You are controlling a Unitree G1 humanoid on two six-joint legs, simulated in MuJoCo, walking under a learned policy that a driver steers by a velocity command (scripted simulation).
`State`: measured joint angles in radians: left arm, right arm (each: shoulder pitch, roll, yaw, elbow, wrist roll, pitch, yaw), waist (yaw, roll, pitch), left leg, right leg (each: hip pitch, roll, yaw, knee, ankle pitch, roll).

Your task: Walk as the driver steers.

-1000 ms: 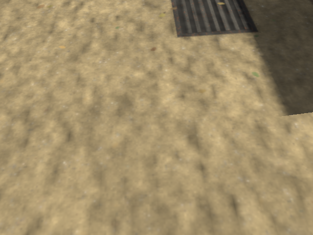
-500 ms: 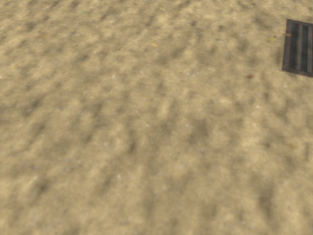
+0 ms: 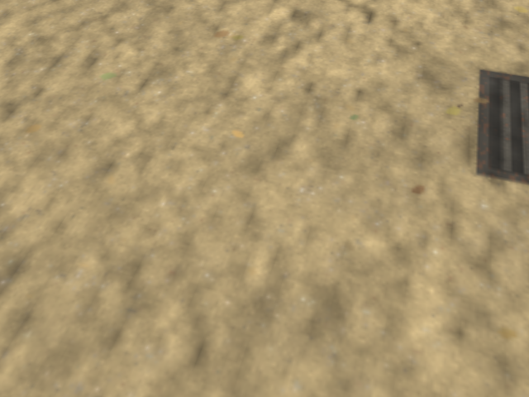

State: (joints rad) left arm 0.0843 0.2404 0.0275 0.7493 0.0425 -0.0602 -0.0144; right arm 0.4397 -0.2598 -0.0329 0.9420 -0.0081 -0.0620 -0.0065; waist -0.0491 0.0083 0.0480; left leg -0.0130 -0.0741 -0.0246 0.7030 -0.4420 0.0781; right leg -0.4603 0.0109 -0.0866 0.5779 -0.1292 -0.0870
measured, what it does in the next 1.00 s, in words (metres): walks ahead: left foot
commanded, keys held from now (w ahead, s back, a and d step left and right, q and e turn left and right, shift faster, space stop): w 0.46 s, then w+e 0.54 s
